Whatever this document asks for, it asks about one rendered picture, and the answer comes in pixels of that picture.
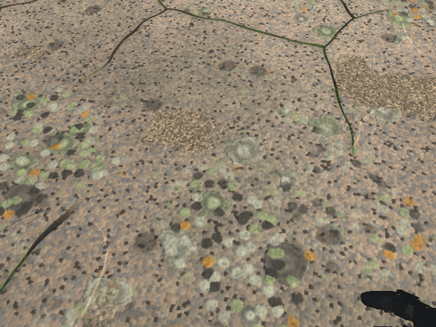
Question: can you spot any right robot hand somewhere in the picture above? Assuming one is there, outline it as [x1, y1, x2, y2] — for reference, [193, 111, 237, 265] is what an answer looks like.
[360, 290, 436, 327]

